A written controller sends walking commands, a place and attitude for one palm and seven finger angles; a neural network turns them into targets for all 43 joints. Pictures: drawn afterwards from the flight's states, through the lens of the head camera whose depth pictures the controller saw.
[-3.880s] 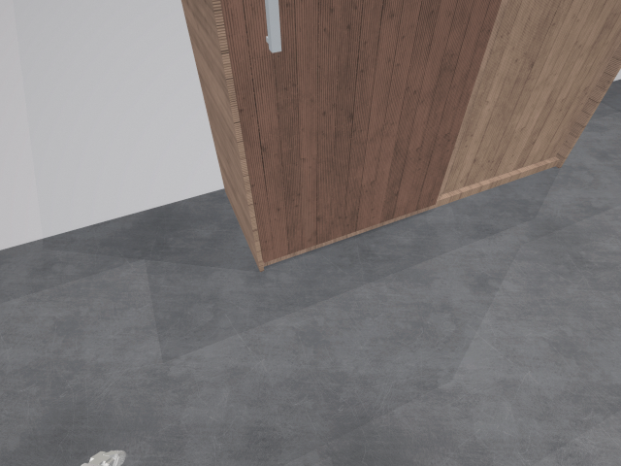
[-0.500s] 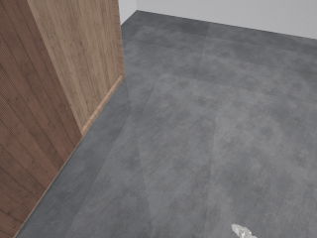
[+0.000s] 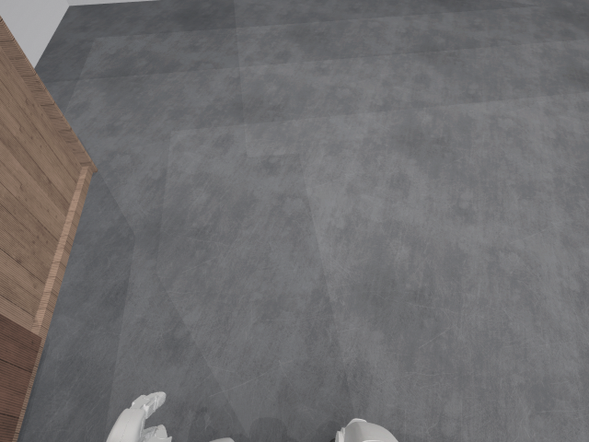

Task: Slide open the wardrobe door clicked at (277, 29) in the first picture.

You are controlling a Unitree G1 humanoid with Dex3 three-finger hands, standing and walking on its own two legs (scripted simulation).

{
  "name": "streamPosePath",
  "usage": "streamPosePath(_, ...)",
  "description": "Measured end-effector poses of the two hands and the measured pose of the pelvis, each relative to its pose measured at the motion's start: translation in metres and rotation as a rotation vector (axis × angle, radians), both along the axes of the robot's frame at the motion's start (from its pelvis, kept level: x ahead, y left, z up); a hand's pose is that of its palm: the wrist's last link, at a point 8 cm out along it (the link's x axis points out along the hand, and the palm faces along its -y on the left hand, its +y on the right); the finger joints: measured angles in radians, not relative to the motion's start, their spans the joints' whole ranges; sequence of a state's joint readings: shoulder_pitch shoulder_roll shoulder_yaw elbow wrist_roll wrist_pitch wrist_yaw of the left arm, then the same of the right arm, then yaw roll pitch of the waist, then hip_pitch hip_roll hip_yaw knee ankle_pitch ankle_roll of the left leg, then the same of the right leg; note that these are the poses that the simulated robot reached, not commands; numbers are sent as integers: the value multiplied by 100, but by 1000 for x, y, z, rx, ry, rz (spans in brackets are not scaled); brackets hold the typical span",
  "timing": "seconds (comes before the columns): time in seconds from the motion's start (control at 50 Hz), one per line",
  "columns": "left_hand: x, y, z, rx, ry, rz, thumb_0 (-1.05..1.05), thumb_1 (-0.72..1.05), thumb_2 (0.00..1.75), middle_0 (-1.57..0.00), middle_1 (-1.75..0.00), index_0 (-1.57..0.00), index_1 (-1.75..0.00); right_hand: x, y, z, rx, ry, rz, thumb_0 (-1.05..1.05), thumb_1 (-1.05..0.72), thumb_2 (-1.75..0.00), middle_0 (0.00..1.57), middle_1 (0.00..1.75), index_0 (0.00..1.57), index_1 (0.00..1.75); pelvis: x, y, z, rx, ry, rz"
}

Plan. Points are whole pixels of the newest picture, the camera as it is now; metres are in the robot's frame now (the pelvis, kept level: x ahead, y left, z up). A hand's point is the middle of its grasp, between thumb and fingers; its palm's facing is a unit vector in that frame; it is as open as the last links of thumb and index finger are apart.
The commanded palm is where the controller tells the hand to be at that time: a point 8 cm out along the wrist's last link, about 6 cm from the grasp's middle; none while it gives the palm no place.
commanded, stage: turn to face it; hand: left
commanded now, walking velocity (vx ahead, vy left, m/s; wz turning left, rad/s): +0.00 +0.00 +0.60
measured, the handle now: out of the picture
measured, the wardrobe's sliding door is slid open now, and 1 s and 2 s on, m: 0.00 0.00 0.00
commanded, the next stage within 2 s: none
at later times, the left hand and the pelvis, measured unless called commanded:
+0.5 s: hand out of the picture +0.07 +0.24 -0.15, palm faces +0.25 -0.95 -0.21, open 7.4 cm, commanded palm none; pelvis +0.04 +0.04 +0.03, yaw +13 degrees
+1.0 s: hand out of the picture +0.01 +0.17 -0.12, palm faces +0.51 -0.81 -0.28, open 7.4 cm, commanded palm none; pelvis +0.05 -0.03 +0.03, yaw +32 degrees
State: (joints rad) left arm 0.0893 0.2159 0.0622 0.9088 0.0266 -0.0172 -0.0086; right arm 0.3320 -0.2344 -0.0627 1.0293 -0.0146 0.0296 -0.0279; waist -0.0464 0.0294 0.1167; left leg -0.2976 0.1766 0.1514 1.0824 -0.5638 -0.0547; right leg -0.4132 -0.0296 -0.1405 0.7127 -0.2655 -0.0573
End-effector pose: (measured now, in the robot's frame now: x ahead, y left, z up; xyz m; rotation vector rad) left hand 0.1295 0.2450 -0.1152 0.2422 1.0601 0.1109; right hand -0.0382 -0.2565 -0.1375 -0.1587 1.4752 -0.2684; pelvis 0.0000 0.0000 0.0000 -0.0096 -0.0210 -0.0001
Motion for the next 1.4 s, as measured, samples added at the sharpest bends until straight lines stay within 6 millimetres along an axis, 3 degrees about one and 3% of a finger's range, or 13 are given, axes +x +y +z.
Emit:
streamPosePath(0.1, 17, -13, 10, -6, -1, -10, 0, 91, 90, -20, -29, -20, -30, 36, 16, 4, 37, -65, 13, 1, -92, -90, 20, 30, 19, 30, 16, 2, 11, -7, -6, 17)
streamPosePath(0.2, 21, -16, 8, -71, -24, 43, 0, 91, 90, -20, -29, -20, -30, 70, 45, 11, 83, -108, 76, 1, -91, -90, 20, 30, 19, 30, 27, 10, 15, -17, -10, 79)
streamPosePath(0.28, 8, -1, -10, -123, -22, 130, 0, 91, 90, -20, -30, -20, -30, 95, 62, 10, 69, -121, 150, 1, -92, -90, 20, 30, 20, 30, 33, 25, 6, -37, -5, 138)
streamPosePath(0.38, -31, 23, -17, -112, 95, 223, 0, 91, 90, -20, -29, -20, -30, 115, 68, 23, 40, -133, 204, 1, -93, -90, 20, 30, 20, 30, 36, 35, 12, -31, 29, 172)
streamPosePath(0.52, -82, 46, 0, -60, 195, 345, 0, 91, 90, -20, -29, -20, -30, 150, 60, 41, 15, -139, 292, 1, -91, -90, 20, 30, 20, 30, 42, 34, 29, -36, 56, 233)
streamPosePath(0.62, -95, 46, 8, -25, 193, 402, 1, 91, 90, -19, -29, -20, -30, 181, 45, 41, 9, -165, 355, 1, -91, -90, 20, 30, 20, 30, 43, 22, 30, -34, 54, 290)
streamPosePath(0.76, -92, 19, 19, 22, 85, 464, 0, 91, 90, -20, -29, -20, -30, 230, 18, 23, 42, -214, 455, 1, -91, -90, 20, 30, 20, 30, 45, -11, 19, -4, 52, 390)
streamPosePath(0.88, -118, -14, 30, 36, 75, 542, 0, 91, 90, -20, -29, -20, -30, 275, 16, 23, 76, -255, 553, 1, -91, -90, 20, 30, 20, 30, 48, -28, 22, 21, 34, 477)
streamPosePath(1.04, -164, -41, 24, -14, 134, 656, 0, 91, 90, -20, -30, -20, -30, 311, 52, 30, 108, -253, 709, 1, -91, -90, 20, 30, 19, 30, 48, -31, 27, 42, 36, 595)
streamPosePath(1.14, -212, -44, 7, -57, 202, 760, 0, 91, 90, -20, -30, -20, -30, 328, 100, 31, 114, -267, 833, 1, -91, -90, 20, 30, 19, 30, 41, -18, 20, 23, 46, 665)
streamPosePath(1.24, -258, -35, -13, -85, 275, 858, 0, 91, 90, -20, -30, -20, -30, 336, 144, 35, 119, -334, 930, 1, -91, -90, 20, 30, 20, 30, 34, -3, 9, 12, 48, 719)
streamPosePath(1.3, -264, -26, -6, -77, 273, 897, 1, 91, 90, -20, -29, -20, -30, 330, 152, 42, 113, -334, 952, 0, -91, -90, 20, 30, 20, 30, 33, 1, 16, -6, 39, 753)
streamPosePath(1.4, -249, -9, 10, -41, 175, 929, 1, 91, 90, -20, -29, -20, -30, 320, 152, 42, 115, -274, 984, 0, -91, -90, 20, 30, 20, 30, 36, 1, 25, -16, 36, 814)
